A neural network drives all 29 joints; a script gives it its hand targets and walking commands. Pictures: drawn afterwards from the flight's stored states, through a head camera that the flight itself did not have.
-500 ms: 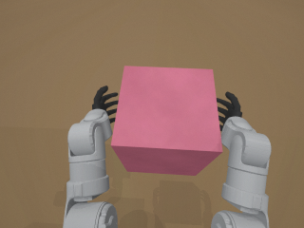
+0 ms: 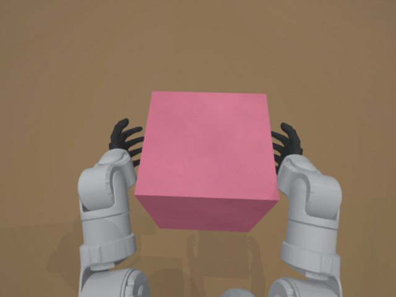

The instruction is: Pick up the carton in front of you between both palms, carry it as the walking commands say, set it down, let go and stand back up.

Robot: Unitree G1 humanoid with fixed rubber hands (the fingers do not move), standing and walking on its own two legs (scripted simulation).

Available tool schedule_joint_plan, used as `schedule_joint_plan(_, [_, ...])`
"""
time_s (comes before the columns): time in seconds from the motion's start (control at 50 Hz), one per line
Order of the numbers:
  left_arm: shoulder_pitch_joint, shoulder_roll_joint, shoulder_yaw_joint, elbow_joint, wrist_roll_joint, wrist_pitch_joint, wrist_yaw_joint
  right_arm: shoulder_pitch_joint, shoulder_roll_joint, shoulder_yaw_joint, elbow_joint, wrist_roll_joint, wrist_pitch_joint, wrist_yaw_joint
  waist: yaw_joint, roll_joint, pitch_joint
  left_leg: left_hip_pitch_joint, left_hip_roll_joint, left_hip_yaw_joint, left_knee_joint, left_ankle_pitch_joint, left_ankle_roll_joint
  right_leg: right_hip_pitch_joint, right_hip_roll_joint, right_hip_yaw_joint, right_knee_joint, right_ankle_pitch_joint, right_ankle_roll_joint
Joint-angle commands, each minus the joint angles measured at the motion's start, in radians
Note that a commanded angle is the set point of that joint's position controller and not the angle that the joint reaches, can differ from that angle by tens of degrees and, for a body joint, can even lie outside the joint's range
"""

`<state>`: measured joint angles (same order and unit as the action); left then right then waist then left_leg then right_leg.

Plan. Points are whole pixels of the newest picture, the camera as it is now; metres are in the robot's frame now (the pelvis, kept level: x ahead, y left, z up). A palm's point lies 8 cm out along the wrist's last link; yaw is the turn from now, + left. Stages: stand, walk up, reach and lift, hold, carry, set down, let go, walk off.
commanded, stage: carry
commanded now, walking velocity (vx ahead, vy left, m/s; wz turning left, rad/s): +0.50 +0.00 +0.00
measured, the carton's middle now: (206, 169) +0.35 -0.02 +0.06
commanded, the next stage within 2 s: none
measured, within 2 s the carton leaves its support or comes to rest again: neither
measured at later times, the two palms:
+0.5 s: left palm (140, 60) +0.61 +0.13 +0.15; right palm (261, 58) +0.64 -0.17 +0.15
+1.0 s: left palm out of the picture +0.93 +0.16 +0.19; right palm out of the picture +0.92 -0.15 +0.20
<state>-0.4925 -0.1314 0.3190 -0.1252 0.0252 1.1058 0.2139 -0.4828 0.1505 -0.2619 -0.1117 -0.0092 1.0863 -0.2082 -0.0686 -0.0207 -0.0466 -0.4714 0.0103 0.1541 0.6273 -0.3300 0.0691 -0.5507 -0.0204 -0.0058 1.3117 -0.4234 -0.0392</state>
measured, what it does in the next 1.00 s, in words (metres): climbs: right foot, then left foot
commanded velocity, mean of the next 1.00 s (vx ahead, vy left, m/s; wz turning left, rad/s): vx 0.50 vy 0.00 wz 0.00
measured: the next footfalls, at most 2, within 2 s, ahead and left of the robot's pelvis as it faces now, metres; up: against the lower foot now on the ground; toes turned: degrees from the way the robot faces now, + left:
right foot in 0.28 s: +0.34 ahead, -0.12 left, +0.02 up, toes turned -6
left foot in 0.70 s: +0.61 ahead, +0.10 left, +0.05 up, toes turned +8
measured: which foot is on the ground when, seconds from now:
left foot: down 0.00-0.30, up 0.32-0.68, down 0.70-1.00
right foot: up 0.00-0.26, down 0.28-0.72, up 0.74-1.00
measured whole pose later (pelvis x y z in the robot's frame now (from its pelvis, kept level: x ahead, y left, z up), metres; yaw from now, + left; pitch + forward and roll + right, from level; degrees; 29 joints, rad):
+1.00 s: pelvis +0.59 +0.01 +0.07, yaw +0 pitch +5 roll +0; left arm -0.49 -0.14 0.30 -0.20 0.02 1.08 0.22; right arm -0.49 0.15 -0.26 -0.18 0.01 1.06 -0.21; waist -0.05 -0.02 -0.03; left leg -0.29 0.00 0.14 0.46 -0.35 0.07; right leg -0.69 -0.06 -0.04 0.91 -0.29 -0.02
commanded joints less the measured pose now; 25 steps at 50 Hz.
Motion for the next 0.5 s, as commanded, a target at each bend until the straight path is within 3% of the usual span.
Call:
schedule_joint_plan(0.0, [-0.603,-0.696,-0.588,-0.086,-0.133,-0.047,-0.010,-0.706,0.721,0.645,-0.176,0.238,-0.046,0.032,0.032,0.108,-0.423,0.501,0.274,-0.428,-0.258,0.126,0.144,-0.240,-0.050,0.028,-0.013,0.054,-0.011])
schedule_joint_plan(0.08, [-0.597,-0.655,-0.613,-0.126,-0.142,-0.060,0.004,-0.646,0.660,0.630,-0.183,0.235,-0.054,0.021,0.024,0.125,-0.396,0.504,0.253,-0.308,-0.297,0.156,0.168,-0.270,-0.069,-0.020,-0.231,0.117,0.016])
schedule_joint_plan(0.12, [-0.567,-0.623,-0.614,-0.127,-0.149,-0.051,0.009,-0.582,0.619,0.604,-0.161,0.210,-0.044,0.007,0.017,0.147,-0.377,0.487,0.233,-0.240,-0.304,0.206,0.151,-0.206,-0.068,-0.046,-0.392,0.137,0.019])
schedule_joint_plan(0.18, [-0.529,-0.596,-0.603,-0.099,-0.152,-0.028,0.008,-0.518,0.574,0.569,-0.128,0.163,-0.020,-0.008,0.018,0.174,-0.339,0.477,0.205,-0.166,-0.282,0.342,0.111,-0.091,-0.011,-0.143,-0.584,0.166,0.007])
schedule_joint_plan(0.2, [-0.526,-0.592,-0.597,-0.086,-0.151,-0.020,0.005,-0.512,0.565,0.559,-0.119,0.150,-0.013,-0.010,0.029,0.185,-0.331,0.473,0.201,-0.148,-0.256,0.385,0.093,-0.040,0.016,-0.181,-0.631,0.158,-0.001])
schedule_joint_plan(0.24, [-0.515,-0.593,-0.582,-0.042,-0.146,-0.009,-0.001,-0.510,0.555,0.545,-0.097,0.133,0.001,-0.011,0.104,0.150,-0.373,0.381,0.173,-0.054,-0.034,0.576,0.036,0.252,0.090,-0.261,-0.761,0.196,-0.028])
schedule_joint_plan(0.26, [-0.487,-0.592,-0.571,-0.007,-0.143,-0.007,-0.002,-0.516,0.551,0.538,-0.089,0.126,0.007,-0.011,0.145,0.070,-0.461,0.245,0.131,-0.008,0.161,0.535,-0.011,0.526,0.040,-0.154,-0.752,0.160,-0.055])
schedule_joint_plan(0.28, [-0.480,-0.568,-0.562,0.005,-0.134,-0.006,0.001,-0.529,0.558,0.531,-0.087,0.124,0.015,-0.011,0.149,-0.168,-0.536,-0.021,0.035,-0.012,0.453,0.236,-0.062,0.725,-0.249,0.369,-0.870,-0.013,-0.161])
schedule_joint_plan(0.3, [-0.500,-0.586,-0.568,0.012,-0.136,-0.007,0.003,-0.563,0.569,0.526,-0.083,0.121,0.017,-0.010,0.162,-0.326,-0.485,-0.302,-0.099,-0.089,0.635,-0.181,-0.064,0.822,-0.327,0.688,-1.009,0.085,-0.249])
schedule_joint_plan(0.32, [-0.528,-0.617,-0.582,-0.016,-0.150,-0.006,-0.002,-0.594,0.599,0.533,-0.073,0.127,0.014,-0.010,0.151,-0.214,-0.458,-0.387,-0.027,-0.169,0.791,-0.182,-0.026,0.816,-0.348,0.623,-0.945,0.191,-0.269])
schedule_joint_plan(0.34, [-0.562,-0.664,-0.612,-0.040,-0.176,-0.012,-0.010,-0.587,0.621,0.521,-0.068,0.122,0.009,-0.009,0.164,-0.084,-0.442,-0.408,0.003,-0.179,0.839,-0.158,-0.013,0.762,-0.327,0.529,-0.894,0.293,-0.261])
schedule_joint_plan(0.36, [-0.611,-0.700,-0.634,-0.075,-0.193,-0.022,-0.019,-0.586,0.650,0.509,-0.056,0.114,0.003,-0.007,0.155,-0.006,-0.422,-0.403,0.037,-0.192,0.802,-0.119,-0.004,0.691,-0.305,0.436,-0.888,0.314,-0.228])
schedule_joint_plan(0.4, [-0.685,-0.745,-0.672,-0.123,-0.224,-0.044,-0.033,-0.600,0.681,0.507,-0.060,0.093,-0.013,-0.003,0.121,-0.039,-0.411,-0.365,0.062,-0.187,0.718,-0.061,-0.003,0.614,-0.268,0.325,-0.931,0.219,-0.173])
schedule_joint_plan(0.44, [-0.690,-0.746,-0.686,-0.140,-0.235,-0.062,-0.038,-0.615,0.678,0.524,-0.085,0.092,-0.030,-0.003,0.116,-0.077,-0.401,-0.377,0.065,-0.163,0.676,-0.022,-0.014,0.594,-0.256,0.267,-0.961,0.211,-0.180])
schedule_joint_plan(0.48, [-0.663,-0.721,-0.687,-0.150,-0.238,-0.073,-0.035,-0.612,0.655,0.535,-0.111,0.096,-0.041,-0.007,0.117,-0.079,-0.384,-0.406,0.077,-0.138,0.575,0.011,-0.032,0.598,-0.249,0.208,-0.978,0.242,-0.197])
